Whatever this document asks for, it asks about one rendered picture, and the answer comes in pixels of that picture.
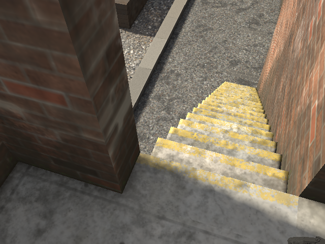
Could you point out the stairs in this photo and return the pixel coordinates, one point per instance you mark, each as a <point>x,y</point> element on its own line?
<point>227,134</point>

